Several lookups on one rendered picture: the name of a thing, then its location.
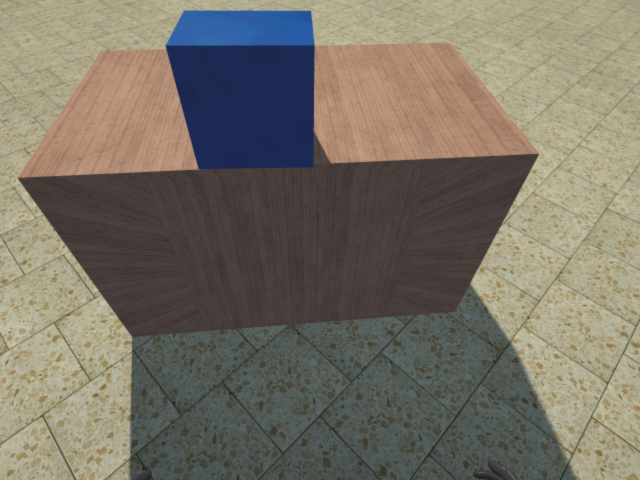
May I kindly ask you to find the pedestal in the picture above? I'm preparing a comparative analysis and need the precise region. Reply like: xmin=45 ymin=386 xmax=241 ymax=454
xmin=18 ymin=43 xmax=539 ymax=337

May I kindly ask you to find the robot right hand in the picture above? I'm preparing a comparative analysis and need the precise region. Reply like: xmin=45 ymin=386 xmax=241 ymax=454
xmin=473 ymin=460 xmax=518 ymax=480

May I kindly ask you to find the carton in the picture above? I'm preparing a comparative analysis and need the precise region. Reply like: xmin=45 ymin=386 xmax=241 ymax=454
xmin=166 ymin=11 xmax=315 ymax=169

